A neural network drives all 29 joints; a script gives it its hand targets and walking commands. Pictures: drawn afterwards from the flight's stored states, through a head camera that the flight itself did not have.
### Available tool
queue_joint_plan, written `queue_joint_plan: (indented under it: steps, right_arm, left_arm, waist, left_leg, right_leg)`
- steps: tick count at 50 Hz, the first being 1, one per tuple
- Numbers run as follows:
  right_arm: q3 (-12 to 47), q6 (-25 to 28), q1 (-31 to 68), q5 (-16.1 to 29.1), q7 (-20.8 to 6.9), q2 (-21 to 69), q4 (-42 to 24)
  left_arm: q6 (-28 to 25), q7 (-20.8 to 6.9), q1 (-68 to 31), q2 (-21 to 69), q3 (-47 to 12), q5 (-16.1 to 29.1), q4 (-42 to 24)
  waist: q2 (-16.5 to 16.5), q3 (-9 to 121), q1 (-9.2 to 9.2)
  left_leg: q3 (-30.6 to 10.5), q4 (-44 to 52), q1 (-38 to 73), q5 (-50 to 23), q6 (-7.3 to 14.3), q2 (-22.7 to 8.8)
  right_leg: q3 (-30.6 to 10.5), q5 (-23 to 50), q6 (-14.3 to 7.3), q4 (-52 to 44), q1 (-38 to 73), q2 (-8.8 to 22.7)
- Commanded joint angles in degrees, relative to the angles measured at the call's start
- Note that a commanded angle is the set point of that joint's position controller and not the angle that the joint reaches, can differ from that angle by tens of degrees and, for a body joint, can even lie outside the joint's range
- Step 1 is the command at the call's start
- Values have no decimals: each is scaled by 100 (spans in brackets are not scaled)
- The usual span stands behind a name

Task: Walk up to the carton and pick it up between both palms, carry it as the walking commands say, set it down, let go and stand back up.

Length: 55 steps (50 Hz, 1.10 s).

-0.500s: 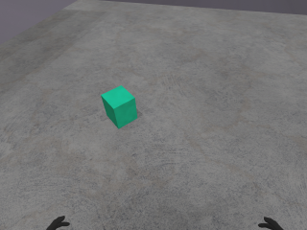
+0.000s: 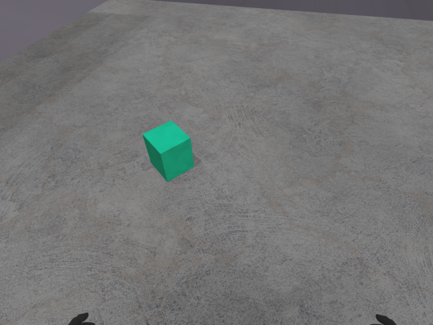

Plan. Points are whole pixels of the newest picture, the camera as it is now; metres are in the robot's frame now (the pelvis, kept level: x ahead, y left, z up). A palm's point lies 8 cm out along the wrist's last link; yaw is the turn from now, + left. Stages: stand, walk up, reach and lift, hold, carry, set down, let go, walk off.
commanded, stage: stand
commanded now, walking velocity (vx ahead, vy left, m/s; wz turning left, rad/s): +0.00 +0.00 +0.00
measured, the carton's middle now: (169, 151) +1.17 +0.33 -0.66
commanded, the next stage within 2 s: walk up in 0.22 s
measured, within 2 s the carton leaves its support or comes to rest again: neither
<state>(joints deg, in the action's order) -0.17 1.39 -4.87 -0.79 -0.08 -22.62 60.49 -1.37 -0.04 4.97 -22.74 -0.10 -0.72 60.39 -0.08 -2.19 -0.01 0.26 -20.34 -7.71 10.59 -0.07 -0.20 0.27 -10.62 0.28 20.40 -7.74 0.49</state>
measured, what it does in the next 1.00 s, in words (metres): walks ahead: left foot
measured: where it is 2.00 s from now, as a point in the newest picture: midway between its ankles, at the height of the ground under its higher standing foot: (185, 252)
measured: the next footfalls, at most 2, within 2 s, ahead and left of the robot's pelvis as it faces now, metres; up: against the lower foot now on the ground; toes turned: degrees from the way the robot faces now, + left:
left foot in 0.70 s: +0.15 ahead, +0.21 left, +0.00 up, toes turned +12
right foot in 1.04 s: +0.34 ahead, +0.00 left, +0.00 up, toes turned +9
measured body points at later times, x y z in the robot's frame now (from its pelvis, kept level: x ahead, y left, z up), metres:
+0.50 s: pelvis +0.01 +0.00 +0.00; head +0.01 +0.01 +0.45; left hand +0.11 +0.34 -0.10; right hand +0.13 -0.32 -0.11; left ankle +0.00 +0.12 -0.72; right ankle +0.01 -0.12 -0.75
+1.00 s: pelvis +0.16 +0.09 -0.02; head +0.17 +0.09 +0.43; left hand +0.23 +0.44 -0.10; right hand +0.28 -0.25 -0.10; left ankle +0.11 +0.20 -0.75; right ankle +0.28 -0.02 -0.73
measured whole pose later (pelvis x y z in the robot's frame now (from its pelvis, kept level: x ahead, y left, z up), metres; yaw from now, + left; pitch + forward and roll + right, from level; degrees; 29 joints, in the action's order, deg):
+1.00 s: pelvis +0.16 +0.09 -0.02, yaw +12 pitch -2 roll +1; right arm -4.7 4.2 -22.8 -0.9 -3.8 -27.6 42.1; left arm -3.9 -4.7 13.3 -26.7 5.0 -1.5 45.9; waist -0.8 -1.4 3.3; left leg 0.0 -31.3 -10.2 19.6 1.7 0.4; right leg 3.3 -16.2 -1.2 38.4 -24.7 3.5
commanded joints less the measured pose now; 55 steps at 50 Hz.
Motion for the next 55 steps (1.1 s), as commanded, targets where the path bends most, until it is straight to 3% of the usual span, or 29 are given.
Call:
queue_joint_plan:
  steps: [1,20,21,22,23,24,25,26,28,30,32,33,34,35,36,37,38,39,40,41,42,45,48,50,51,52,53,54,55]
  right_arm:
    - [-173,51,226,4,26,-993,-238]
    - [-181,33,219,8,38,-1005,-211]
    - [-521,15,-160,-64,-200,-1540,-590]
    - [-502,-7,240,-116,-333,-1460,-870]
    - [-492,-33,702,-122,-405,-1183,-1184]
    - [-531,-18,938,-198,-423,-1086,-1382]
    - [-598,3,609,-171,-457,-1188,-1365]
    - [-671,-2,178,-145,-517,-1283,-1335]
    - [-721,-9,-138,-104,-664,-1309,-1373]
    - [-722,0,5,-73,-774,-1177,-1505]
    - [-760,44,-306,-29,-768,-1143,-1474]
    - [-795,82,-653,-21,-736,-1160,-1392]
    - [-861,131,-1040,-49,-669,-1289,-1300]
    - [-958,183,-1803,-75,-572,-1547,-1171]
    - [-1105,236,-2259,-123,-446,-2336,-1339]
    - [-1070,281,-1953,38,-410,-2488,-1558]
    - [-1002,276,-1616,91,-379,-2237,-1701]
    - [-945,297,-1365,84,-355,-2044,-1813]
    - [-880,312,-1206,47,-322,-1928,-1921]
    - [-831,311,-1138,18,-304,-1800,-1956]
    - [-822,315,-1221,-10,-311,-1778,-1977]
    - [-830,362,-1466,-17,-338,-1838,-2102]
    - [-813,385,-1420,-1,-333,-1855,-2288]
    - [-772,372,-1271,-6,-340,-1819,-2371]
    - [-712,362,-1252,-31,-334,-1680,-2396]
    - [-630,367,-1299,-50,-308,-1480,-2424]
    - [-507,397,-1257,36,-286,-1095,-2562]
    - [-513,375,-1382,48,-197,-1258,-2488]
    - [-612,329,-1443,57,-160,-1601,-2274]
  left_arm:
    - [-51,26,-227,-989,173,3,-238]
    - [-34,36,-222,-996,184,5,-221]
    - [-191,-67,334,-1663,584,-59,-482]
    - [-256,-78,873,-1814,712,-116,-513]
    - [-315,-48,1189,-1927,816,-142,-563]
    - [-375,-24,1127,-1987,870,-165,-771]
    - [-408,-14,749,-1825,852,-130,-1038]
    - [-419,-24,572,-1758,856,-135,-1158]
    - [-444,-99,362,-1888,915,-190,-1356]
    - [-432,-183,313,-1917,925,-211,-1500]
    - [-391,-234,256,-1930,902,-203,-1575]
    - [-357,-247,209,-1887,874,-198,-1601]
    - [-325,-268,378,-1683,797,-187,-1594]
    - [-307,-278,528,-1435,689,-152,-1630]
    - [-344,-279,385,-1030,547,22,-1972]
    - [-302,-219,403,-1402,587,-72,-1958]
    - [-296,-223,448,-1675,647,-41,-1847]
    - [-297,-245,681,-1659,640,-6,-1715]
    - [-305,-254,859,-1652,653,-1,-1666]
    - [-298,-291,1048,-1653,680,-31,-1569]
    - [-276,-337,1076,-1629,715,-56,-1545]
    - [-271,-411,678,-1468,758,-100,-1763]
    - [-329,-457,604,-1372,783,-76,-1831]
    - [-371,-453,844,-1337,816,-65,-1802]
    - [-401,-419,1139,-1400,862,-67,-1738]
    - [-443,-349,1678,-1558,933,-68,-1650]
    - [-509,-247,2205,-2076,1061,-140,-1655]
    - [-545,-212,2226,-2403,1118,-85,-1802]
    - [-533,-216,1777,-2137,1066,-26,-1970]
  waist:
    - [12,311,2]
    - [10,335,2]
    - [80,823,-198]
    - [-67,416,-467]
    - [-722,-108,-690]
    - [-840,-435,-726]
    - [-254,-441,-406]
    - [-162,-241,-156]
    - [-750,-137,-64]
    - [-929,-382,-83]
    - [-835,-322,58]
    - [-601,-226,221]
    - [-163,-43,336]
    - [597,317,659]
    - [2445,327,933]
    - [1199,448,698]
    - [429,143,443]
    - [398,-27,219]
    - [621,-127,110]
    - [836,-132,85]
    - [971,-112,119]
    - [928,-260,215]
    - [865,-216,184]
    - [757,-147,-35]
    - [541,-69,-227]
    - [36,106,-530]
    - [-1343,298,-804]
    - [-1153,275,-689]
    - [-322,113,-431]
  left_leg:
    - [-565,358,14,-497,178,-682]
    - [-552,391,98,-700,165,-697]
    - [-755,-248,-742,1918,553,-444]
    - [-746,-763,-2016,2620,529,-400]
    - [-167,-1992,-3319,1804,300,-111]
    - [-579,-3066,-3888,1535,232,-417]
    - [-927,-3245,-3621,1135,151,-574]
    - [-869,-3172,-3155,985,28,-704]
    - [-473,-2787,-2378,1127,-85,-785]
    - [-79,-2160,-1728,1112,-79,-664]
    - [347,-1627,-902,553,-39,-456]
    - [609,-1336,-332,299,-24,-265]
    - [726,-1228,336,522,15,-15]
    - [376,-970,1329,1016,196,-9]
    - [-2910,597,1572,2969,940,-1563]
    - [-4300,1097,868,3782,1472,-2271]
    - [-3786,896,486,3582,1541,-2173]
    - [-3163,755,166,2974,1415,-1878]
    - [-2505,681,-160,2487,1243,-1548]
    - [-1885,654,-504,1929,1182,-1288]
    - [-1647,641,-667,1669,1236,-1213]
    - [-1689,635,-828,1908,1395,-1316]
    - [-1572,516,-1041,1944,1296,-1260]
    - [-1324,127,-1483,1875,1136,-1128]
    - [-1130,-388,-1818,1835,982,-931]
    - [-831,-1433,-2361,1517,794,-637]
    - [-286,-3463,-3548,1420,410,201]
    - [-687,-4547,-3983,2044,312,347]
    - [-1071,-4783,-3770,1640,261,-6]
  right_leg:
    - [-555,475,-194,-354,25,667]
    - [-536,666,-182,-388,128,687]
    - [-308,-1776,-433,194,837,517]
    - [-1035,-3099,-746,-43,1063,895]
    - [-2059,-3758,-1210,-904,1524,1720]
    - [-2701,-3438,-1595,-1350,1231,2543]
    - [-2306,-2785,-1534,-1316,857,2461]
    - [-1770,-2396,-1363,-1270,690,2239]
    - [-961,-2323,-1199,-1261,109,1928]
    - [-418,-2258,-1130,-1166,-666,1681]
    - [-110,-2269,-1029,-806,-1143,1519]
    - [129,-2432,-950,-346,-1414,1381]
    - [424,-2319,-853,446,-1724,1162]
    - [794,-1786,-687,2033,-2217,851]
    - [1134,-2180,-344,4195,-3686,-50]
    - [-254,-2010,-273,4810,-3634,244]
    - [-422,-1528,-267,4890,-3502,557]
    - [-357,-1179,-260,4595,-3246,716]
    - [-334,-1118,-218,3975,-2873,770]
    - [-143,-1139,-141,3446,-2396,691]
    - [25,-1213,-83,3146,-2113,586]
    - [126,-949,-94,2416,-1999,522]
    - [279,-443,-141,1875,-1561,337]
    - [430,-289,-197,1439,-747,153]
    - [437,-401,-226,1250,-118,5]
    - [113,-831,-324,912,773,66]
    - [-2280,-2702,-823,-245,1500,1483]
    - [-4078,-3717,-1251,-1029,1126,2619]
    - [-3630,-3572,-1396,-877,683,2538]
